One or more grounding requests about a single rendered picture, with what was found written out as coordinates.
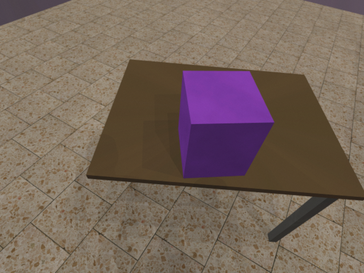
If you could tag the table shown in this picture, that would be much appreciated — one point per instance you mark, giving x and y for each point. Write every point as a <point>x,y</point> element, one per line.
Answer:
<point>301,154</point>

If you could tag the carton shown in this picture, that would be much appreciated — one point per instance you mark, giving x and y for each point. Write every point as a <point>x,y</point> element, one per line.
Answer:
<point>223,122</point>

